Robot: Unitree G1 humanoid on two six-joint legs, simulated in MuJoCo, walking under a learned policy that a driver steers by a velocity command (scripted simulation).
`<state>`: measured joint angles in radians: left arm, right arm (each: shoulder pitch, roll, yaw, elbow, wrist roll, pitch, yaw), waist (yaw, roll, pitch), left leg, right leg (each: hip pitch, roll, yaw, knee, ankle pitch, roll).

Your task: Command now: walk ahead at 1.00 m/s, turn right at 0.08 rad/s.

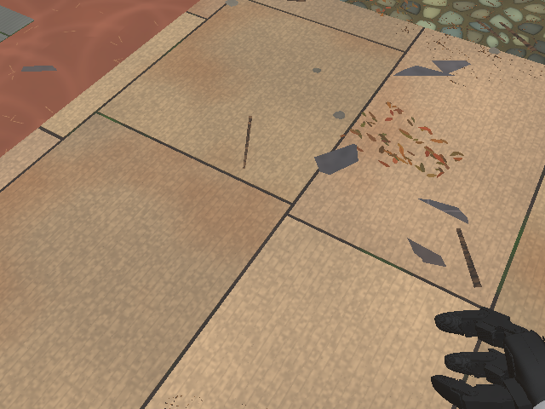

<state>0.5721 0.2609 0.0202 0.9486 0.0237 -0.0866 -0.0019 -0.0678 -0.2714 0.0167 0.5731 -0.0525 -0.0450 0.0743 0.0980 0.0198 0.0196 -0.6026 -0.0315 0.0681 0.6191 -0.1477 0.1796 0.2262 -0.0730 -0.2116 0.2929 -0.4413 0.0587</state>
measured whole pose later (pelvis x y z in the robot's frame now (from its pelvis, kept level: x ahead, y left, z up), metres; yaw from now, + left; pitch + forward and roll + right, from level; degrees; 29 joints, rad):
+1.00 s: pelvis +0.92 -0.20 +0.02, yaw -39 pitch +1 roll +2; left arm 0.32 0.33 0.05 0.82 0.02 -0.07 -0.02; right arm 0.24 -0.30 -0.04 0.74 -0.05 -0.08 0.00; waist 0.01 -0.03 0.02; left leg -0.37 -0.04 0.05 0.55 -0.21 0.03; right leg -0.30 0.09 0.09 1.27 -0.30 -0.12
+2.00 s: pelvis +1.26 -0.38 +0.03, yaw -15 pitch +4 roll -3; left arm 0.04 0.31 0.09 0.77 0.00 0.01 0.04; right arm 0.21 -0.30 -0.08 0.64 0.00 0.03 -0.04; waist -0.01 -0.02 0.03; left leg -0.35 -0.04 -0.10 0.48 -0.18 0.05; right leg -0.59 0.02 0.05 1.02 -0.35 0.06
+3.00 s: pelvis +1.25 -0.40 +0.03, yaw -41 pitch +2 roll +1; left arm 0.10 0.27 0.06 0.64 -0.01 0.05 0.00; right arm 0.22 -0.29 -0.07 0.71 0.02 0.01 -0.01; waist -0.04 -0.01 0.04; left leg -0.22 0.06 0.13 0.49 -0.30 -0.01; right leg -0.26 -0.02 0.01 0.49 -0.21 0.02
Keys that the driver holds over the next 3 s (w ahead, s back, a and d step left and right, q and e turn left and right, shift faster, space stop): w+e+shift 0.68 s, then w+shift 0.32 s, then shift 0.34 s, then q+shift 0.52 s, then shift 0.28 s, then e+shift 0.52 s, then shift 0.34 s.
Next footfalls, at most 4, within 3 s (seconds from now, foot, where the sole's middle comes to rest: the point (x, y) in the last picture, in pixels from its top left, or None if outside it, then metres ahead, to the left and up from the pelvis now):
0.46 right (358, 346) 0.61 -0.11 -0.75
0.88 left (377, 204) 1.06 -0.17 -0.75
1.30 right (496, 170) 1.23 -0.55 -0.75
1.76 left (419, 138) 1.35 -0.32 -0.75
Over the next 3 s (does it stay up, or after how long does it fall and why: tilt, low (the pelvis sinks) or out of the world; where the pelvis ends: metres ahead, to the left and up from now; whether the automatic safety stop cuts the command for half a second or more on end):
stays up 1.25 -0.40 0.03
